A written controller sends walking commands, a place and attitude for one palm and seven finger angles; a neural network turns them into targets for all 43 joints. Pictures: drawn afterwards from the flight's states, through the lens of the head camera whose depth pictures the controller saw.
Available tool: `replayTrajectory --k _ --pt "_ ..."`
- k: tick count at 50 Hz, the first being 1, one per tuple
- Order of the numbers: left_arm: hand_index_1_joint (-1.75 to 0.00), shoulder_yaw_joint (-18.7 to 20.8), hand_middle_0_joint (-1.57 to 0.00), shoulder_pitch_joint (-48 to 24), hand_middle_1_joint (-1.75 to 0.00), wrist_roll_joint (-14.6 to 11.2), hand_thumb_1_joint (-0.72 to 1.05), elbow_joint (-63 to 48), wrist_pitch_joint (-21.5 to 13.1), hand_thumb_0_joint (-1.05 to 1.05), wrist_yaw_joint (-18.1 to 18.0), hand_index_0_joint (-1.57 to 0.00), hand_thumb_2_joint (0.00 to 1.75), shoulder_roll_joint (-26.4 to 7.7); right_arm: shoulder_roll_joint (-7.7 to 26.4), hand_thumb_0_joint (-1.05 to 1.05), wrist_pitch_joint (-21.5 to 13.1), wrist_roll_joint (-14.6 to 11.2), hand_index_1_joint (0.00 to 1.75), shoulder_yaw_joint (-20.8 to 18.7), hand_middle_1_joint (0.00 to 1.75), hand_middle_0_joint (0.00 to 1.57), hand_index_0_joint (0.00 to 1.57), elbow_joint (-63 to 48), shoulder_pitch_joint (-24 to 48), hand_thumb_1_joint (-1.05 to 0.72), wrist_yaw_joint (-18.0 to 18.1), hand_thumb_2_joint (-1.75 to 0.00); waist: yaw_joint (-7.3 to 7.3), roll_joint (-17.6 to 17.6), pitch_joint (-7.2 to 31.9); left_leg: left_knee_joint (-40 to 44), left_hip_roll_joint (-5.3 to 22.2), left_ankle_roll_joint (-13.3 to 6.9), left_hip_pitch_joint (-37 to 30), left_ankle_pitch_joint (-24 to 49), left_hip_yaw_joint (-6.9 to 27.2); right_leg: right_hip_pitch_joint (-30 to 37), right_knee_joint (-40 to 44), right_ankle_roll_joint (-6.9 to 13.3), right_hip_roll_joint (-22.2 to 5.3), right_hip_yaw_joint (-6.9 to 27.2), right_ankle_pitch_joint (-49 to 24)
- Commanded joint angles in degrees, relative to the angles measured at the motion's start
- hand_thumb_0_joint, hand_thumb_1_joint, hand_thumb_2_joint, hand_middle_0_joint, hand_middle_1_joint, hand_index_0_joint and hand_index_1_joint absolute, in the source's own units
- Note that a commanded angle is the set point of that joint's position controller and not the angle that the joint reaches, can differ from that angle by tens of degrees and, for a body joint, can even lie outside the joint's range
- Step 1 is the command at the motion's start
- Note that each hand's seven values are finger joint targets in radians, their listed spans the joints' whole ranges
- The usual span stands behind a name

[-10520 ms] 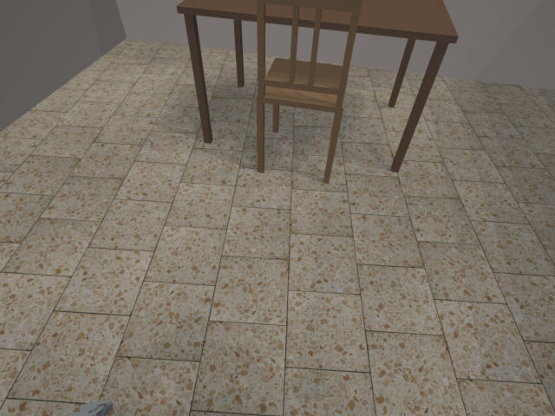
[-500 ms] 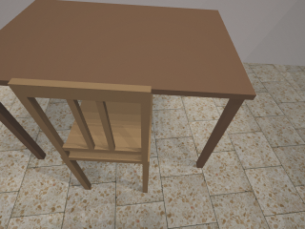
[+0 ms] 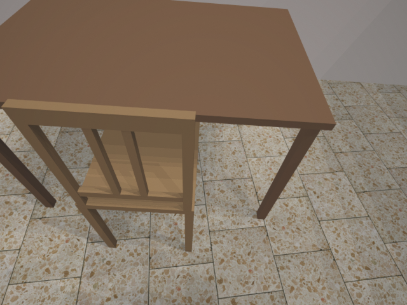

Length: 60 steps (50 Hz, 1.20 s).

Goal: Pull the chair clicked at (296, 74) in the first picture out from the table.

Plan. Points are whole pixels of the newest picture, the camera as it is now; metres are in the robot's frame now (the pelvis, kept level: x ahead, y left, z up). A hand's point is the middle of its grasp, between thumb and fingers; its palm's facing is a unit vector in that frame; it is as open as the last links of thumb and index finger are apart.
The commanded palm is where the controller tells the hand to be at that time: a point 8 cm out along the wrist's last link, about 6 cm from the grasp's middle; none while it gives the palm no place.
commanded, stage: come to a stop and stand still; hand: left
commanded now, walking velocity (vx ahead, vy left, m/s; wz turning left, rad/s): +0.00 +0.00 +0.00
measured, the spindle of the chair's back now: (105, 164) +0.44 +0.29 -0.07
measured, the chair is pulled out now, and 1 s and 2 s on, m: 0.00 0.00 0.00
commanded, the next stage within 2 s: look again from close up in 0.62 s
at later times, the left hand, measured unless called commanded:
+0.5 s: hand out of the picture +0.00 +0.25 -0.17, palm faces -0.01 -0.97 -0.24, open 7.4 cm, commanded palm none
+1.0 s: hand out of the picture -0.02 +0.19 -0.17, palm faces -0.02 -0.98 -0.19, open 7.4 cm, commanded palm none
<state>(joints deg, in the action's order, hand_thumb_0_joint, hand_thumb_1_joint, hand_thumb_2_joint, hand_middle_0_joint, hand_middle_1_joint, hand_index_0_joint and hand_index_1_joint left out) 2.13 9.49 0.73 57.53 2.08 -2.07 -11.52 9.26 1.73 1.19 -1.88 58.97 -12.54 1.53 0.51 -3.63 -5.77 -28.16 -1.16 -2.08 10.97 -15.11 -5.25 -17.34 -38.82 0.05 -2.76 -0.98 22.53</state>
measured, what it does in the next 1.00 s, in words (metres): stands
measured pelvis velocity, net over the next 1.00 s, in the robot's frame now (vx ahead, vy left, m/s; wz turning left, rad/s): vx -0.01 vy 0.03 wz -0.03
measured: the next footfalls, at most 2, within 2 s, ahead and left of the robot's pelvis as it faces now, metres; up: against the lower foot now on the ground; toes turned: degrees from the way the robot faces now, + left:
none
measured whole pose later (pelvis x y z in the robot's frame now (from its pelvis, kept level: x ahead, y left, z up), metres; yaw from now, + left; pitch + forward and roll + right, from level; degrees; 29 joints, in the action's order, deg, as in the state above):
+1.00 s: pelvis -0.01 +0.03 +0.01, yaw -2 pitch -2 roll +1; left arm -1.3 18.5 1.0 62.7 -0.5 -2.3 -7.6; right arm 9.0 -0.2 0.5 -0.7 64.4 -14.8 0.3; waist -0.4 0.2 -2.2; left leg -24.1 -2.3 -4.0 9.8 -12.6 -7.1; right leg -11.9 -26.2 -2.9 -3.4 1.5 12.3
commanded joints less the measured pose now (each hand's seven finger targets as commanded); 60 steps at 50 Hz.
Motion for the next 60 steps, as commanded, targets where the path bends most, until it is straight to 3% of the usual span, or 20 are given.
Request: replayTrajectory --k 1,2,3,4,5,6,8,10,11,13,14,17,19,20,22,25,33,41,52,60 --pt "-0.30 0.30 -0.20 9.77 -0.30 0.88 0.90 -4.20 -1.69 0.00 -0.16 -0.20 0.90 -6.31 9.81 0.00 -1.47 0.21 0.30 -2.57 0.30 0.20 0.20 -9.52 7.43 -0.90 -0.45 -0.90 2.99 10.00 8.41 -0.47 8.21 -0.77 9.66 0.26 7.09 5.94 8.26 1.21 -1.69 1.84 -8.06" --pt "-0.30 0.12 -0.20 9.63 -0.30 0.89 0.90 -4.46 -2.43 0.00 -0.39 -0.20 0.90 -8.28 7.40 0.00 -1.27 -0.18 0.30 -1.97 0.30 0.20 0.20 -9.95 5.67 -0.90 -0.58 -0.90 2.18 3.18 5.95 -5.70 3.80 1.16 9.87 -4.04 4.62 3.83 14.08 3.02 -6.43 9.66 -11.38" --pt "-0.30 0.19 -0.20 7.14 -0.30 0.82 0.90 -5.78 -3.10 0.00 -0.53 -0.20 0.90 -9.83 5.59 0.00 -0.88 -0.27 0.30 -1.72 0.30 0.20 0.20 -10.01 1.90 -0.90 -0.62 -0.90 -0.83 -2.34 4.89 -8.82 2.41 2.41 10.42 -8.38 4.47 0.17 19.28 6.25 -12.25 17.95 -4.79" --pt "-0.30 -0.15 -0.20 4.88 -0.30 0.97 0.90 -7.14 -3.39 0.00 -0.47 -0.20 0.90 -10.45 5.18 0.00 -0.62 0.09 0.30 -1.33 0.30 0.20 0.20 -9.39 -0.67 -0.90 -0.98 -0.90 -1.96 -4.27 4.13 -10.03 2.32 2.47 7.96 -8.00 4.46 -2.62 21.18 7.97 -14.20 19.22 -2.91" --pt "-0.30 0.04 -0.20 3.02 -0.30 1.16 0.90 -7.89 -3.14 0.00 -0.44 -0.20 0.90 -11.04 5.15 0.00 -0.90 -0.09 0.30 -1.86 0.30 0.20 0.20 -9.04 -2.56 -0.90 -1.13 -0.90 -3.68 -2.52 5.12 -9.55 1.81 2.29 3.41 -5.90 4.18 -7.20 20.33 7.25 -11.89 14.54 3.33" --pt "-0.30 0.32 -0.20 1.70 -0.30 0.99 0.90 -8.60 -2.99 0.00 -0.68 -0.20 0.90 -10.35 5.83 0.00 -1.18 0.11 0.30 -2.12 0.30 0.20 0.20 -8.70 -3.77 -0.90 -1.08 -0.90 -4.35 -4.49 4.39 -8.37 2.61 1.78 2.98 -3.83 4.80 -9.63 18.30 5.68 -8.90 11.69 4.22" --pt "-0.30 0.01 -0.20 1.96 -0.30 0.69 0.90 -9.12 -2.57 0.00 -0.74 -0.20 0.90 -8.50 7.91 0.00 -2.13 0.20 0.30 -2.31 0.30 0.20 0.20 -9.07 -4.11 -0.90 -0.98 -0.90 -3.58 -0.79 2.23 -1.89 5.47 0.33 4.56 -2.16 8.41 -9.20 12.26 3.27 -4.20 6.54 -0.33" --pt "-0.30 -0.64 -0.20 5.39 -0.30 0.64 0.90 -8.75 -1.98 0.00 -0.65 -0.20 0.90 -6.12 10.23 0.00 -2.79 0.36 0.30 -2.15 0.30 0.20 0.20 -9.41 -3.00 -0.90 -0.97 -0.90 -1.88 9.91 1.87 8.53 11.13 -1.99 7.66 -2.92 15.30 -5.22 5.33 0.50 0.88 -0.63 -2.39" --pt "-0.30 -0.70 -0.20 6.94 -0.30 0.70 0.90 -8.00 -1.91 0.00 -0.62 -0.20 0.90 -6.09 11.88 0.00 -2.97 0.24 0.30 -2.50 0.30 0.20 0.20 -9.79 -1.57 -0.90 -0.74 -0.90 -0.77 13.41 1.86 11.02 12.88 -2.98 9.01 -2.83 17.19 -3.05 3.32 -0.15 1.17 -1.66 -2.47" --pt "-0.30 -0.47 -0.20 8.13 -0.30 0.71 0.90 -7.11 -1.91 0.00 -0.40 -0.20 0.90 -6.88 12.52 0.00 -3.18 0.10 0.30 -2.55 0.30 0.20 0.20 -10.03 -0.11 -0.90 -0.40 -0.90 0.05 12.21 3.11 11.16 12.73 -3.57 8.11 0.23 16.00 -1.07 2.21 -0.02 0.36 -0.78 -2.71" --pt "-0.30 -0.88 -0.20 8.91 -0.30 0.73 0.90 -6.90 -1.91 0.00 -0.30 -0.20 0.90 -5.70 11.05 0.00 -3.19 0.15 0.30 -1.77 0.30 0.20 0.20 -9.60 -0.65 -0.90 -0.44 -0.90 0.27 10.51 3.67 10.39 12.07 -3.55 7.10 3.08 14.62 -0.39 3.16 0.26 0.50 -0.49 -3.27" --pt "-0.30 -0.75 -0.20 9.63 -0.30 0.45 0.90 -5.94 -2.42 0.00 -0.22 -0.20 0.90 -6.35 10.57 0.00 -3.20 -0.09 0.30 -1.44 0.30 0.20 0.20 -8.58 -0.72 -0.90 -0.42 -0.90 0.24 6.95 4.60 8.24 10.19 -2.47 4.81 5.83 11.74 1.95 8.62 0.31 -0.72 0.55 -8.91" --pt "-0.30 -0.97 -0.20 9.89 -0.30 0.42 0.90 -5.46 -2.50 0.00 -0.25 -0.20 0.90 -6.02 9.52 0.00 -3.21 -0.09 0.30 -1.03 0.30 0.20 0.20 -7.58 -1.53 -0.90 -0.65 -0.90 -0.17 4.76 4.62 9.04 9.21 -1.68 4.03 3.29 11.14 2.40 9.55 0.57 -1.05 1.44 -10.23" --pt "-0.30 -1.00 -0.20 9.89 -0.30 0.40 0.90 -5.16 -2.27 0.00 -0.27 -0.20 0.90 -5.75 9.67 0.00 -3.00 -0.09 0.30 -1.07 0.30 0.20 0.20 -7.21 -1.48 -0.90 -0.71 -0.90 -0.35 4.21 3.00 10.62 9.32 -1.39 5.09 -1.57 11.55 1.83 9.75 0.38 -1.22 1.34 -8.85" --pt "-0.30 -1.07 -0.20 10.19 -0.30 0.52 0.90 -4.57 -2.00 0.00 -0.21 -0.20 0.90 -5.56 10.24 0.00 -2.70 -0.14 0.30 -1.26 0.30 0.20 0.20 -6.48 -1.12 -0.90 -0.79 -0.90 -0.41 5.33 0.99 13.97 9.86 -1.06 6.76 -9.42 12.74 1.28 9.77 0.01 -1.09 0.97 -7.48" --pt "-0.30 -1.18 -0.20 11.52 -0.30 0.70 0.90 -3.41 -1.96 0.00 -0.20 -0.20 0.90 -5.32 10.08 0.00 -2.58 -0.20 0.30 -1.22 0.30 0.20 0.20 -5.25 -0.86 -0.90 -0.95 -0.90 -0.09 6.16 0.56 15.98 10.02 -0.87 7.04 -12.75 12.85 1.83 10.44 -0.23 -1.29 0.87 -7.19" --pt "-0.30 -1.61 -0.20 12.58 -0.30 0.42 0.90 -0.33 -3.03 0.00 -0.45 -0.20 0.90 -4.39 8.70 0.00 -3.04 -0.49 0.30 -0.64 0.30 0.20 0.20 -1.28 -3.23 -0.90 -0.93 -0.90 -0.88 4.17 3.50 13.38 8.26 -0.28 0.63 -2.45 9.88 2.39 13.69 0.11 -2.81 2.91 -12.49" --pt "-0.30 -1.98 -0.20 13.37 -0.30 0.31 0.90 2.63 -3.38 0.00 -0.74 -0.20 0.90 -3.37 6.87 0.00 -3.11 -0.76 0.30 -0.15 0.30 0.20 0.20 2.06 -4.09 -0.90 -0.83 -0.90 -1.05 3.52 2.07 11.87 7.10 -0.08 -0.68 1.31 7.67 2.52 15.70 0.06 -3.44 4.04 -14.70" --pt "-0.30 -1.97 -0.20 13.08 -0.30 0.18 0.90 4.04 -3.79 0.00 -0.87 -0.20 0.90 -2.36 4.98 0.00 -3.03 -0.81 0.30 0.29 0.30 0.20 0.20 4.74 -4.94 -0.90 -0.76 -0.90 -1.03 1.96 1.00 10.82 6.54 0.20 -0.54 1.11 6.84 1.98 17.48 0.39 -3.63 5.28 -12.78" --pt "-0.30 -1.84 -0.20 12.72 -0.30 0.14 0.90 4.31 -3.85 0.00 -0.92 -0.20 0.90 -1.96 4.29 0.00 -3.06 -0.77 0.30 0.49 0.30 0.20 0.20 5.71 -5.27 -0.90 -0.62 -0.90 -0.96 3.31 0.81 10.94 6.82 0.50 -0.76 2.11 6.38 2.33 17.67 0.59 -3.34 5.51 -13.81"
